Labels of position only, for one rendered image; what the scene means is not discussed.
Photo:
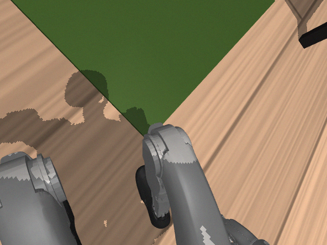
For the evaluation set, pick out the right robot hand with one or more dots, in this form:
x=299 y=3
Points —
x=238 y=233

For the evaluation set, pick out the left robot foot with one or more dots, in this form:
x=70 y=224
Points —
x=72 y=221

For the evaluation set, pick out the right robot foot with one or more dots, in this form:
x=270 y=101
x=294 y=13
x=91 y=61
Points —
x=146 y=196

